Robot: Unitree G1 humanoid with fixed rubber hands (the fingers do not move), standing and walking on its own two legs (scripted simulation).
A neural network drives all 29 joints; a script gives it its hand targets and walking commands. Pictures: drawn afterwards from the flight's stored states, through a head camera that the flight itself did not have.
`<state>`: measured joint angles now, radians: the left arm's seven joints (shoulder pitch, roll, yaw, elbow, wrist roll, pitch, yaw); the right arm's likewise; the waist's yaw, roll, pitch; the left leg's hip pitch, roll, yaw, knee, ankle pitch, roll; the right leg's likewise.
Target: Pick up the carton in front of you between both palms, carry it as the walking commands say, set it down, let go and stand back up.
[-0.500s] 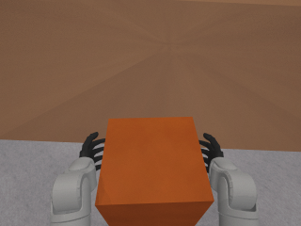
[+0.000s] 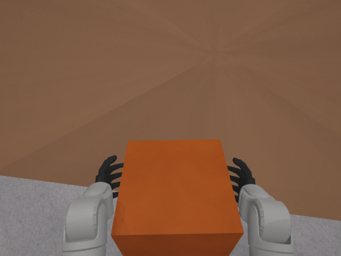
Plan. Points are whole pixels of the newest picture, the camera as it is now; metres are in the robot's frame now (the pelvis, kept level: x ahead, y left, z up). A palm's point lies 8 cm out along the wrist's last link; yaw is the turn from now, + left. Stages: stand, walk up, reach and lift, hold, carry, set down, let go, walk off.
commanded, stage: carry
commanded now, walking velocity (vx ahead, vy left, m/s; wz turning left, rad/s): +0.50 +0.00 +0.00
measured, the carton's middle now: (175, 207) +0.25 +0.01 -0.01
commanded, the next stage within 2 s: none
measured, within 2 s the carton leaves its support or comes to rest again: neither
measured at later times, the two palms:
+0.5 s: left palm (134, 58) +0.68 +0.16 +0.13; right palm (227, 66) +0.64 -0.14 +0.13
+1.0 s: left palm (152, 15) +1.06 +0.13 +0.13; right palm (219, 16) +1.07 -0.17 +0.12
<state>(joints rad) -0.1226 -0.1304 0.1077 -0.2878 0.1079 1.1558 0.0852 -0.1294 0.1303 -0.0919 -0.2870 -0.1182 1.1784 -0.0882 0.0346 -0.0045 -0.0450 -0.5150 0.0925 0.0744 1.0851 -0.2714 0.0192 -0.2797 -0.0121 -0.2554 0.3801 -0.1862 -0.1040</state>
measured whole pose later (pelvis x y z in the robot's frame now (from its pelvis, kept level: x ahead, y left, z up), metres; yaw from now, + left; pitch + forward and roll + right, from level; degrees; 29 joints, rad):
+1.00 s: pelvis +0.66 -0.03 +0.00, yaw -2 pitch +6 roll +1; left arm -0.88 -0.01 0.30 0.03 0.05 1.30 0.16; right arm -0.90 -0.01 -0.32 0.02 -0.07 1.35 -0.14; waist 0.08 0.01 0.13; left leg -0.66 0.02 0.01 1.29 -0.41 0.06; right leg -0.40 0.01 -0.14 0.52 -0.36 -0.08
